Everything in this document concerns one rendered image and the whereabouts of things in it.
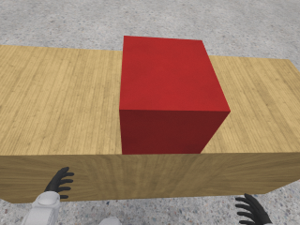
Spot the robot left hand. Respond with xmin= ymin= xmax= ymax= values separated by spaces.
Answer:
xmin=44 ymin=167 xmax=75 ymax=200

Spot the left robot forearm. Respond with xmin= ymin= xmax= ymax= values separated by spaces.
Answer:
xmin=20 ymin=191 xmax=61 ymax=225

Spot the pedestal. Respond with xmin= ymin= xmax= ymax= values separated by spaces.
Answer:
xmin=0 ymin=44 xmax=300 ymax=203

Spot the carton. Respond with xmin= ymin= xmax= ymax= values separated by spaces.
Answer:
xmin=119 ymin=36 xmax=231 ymax=155

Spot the robot right hand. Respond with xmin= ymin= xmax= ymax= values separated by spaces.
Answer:
xmin=235 ymin=193 xmax=273 ymax=225

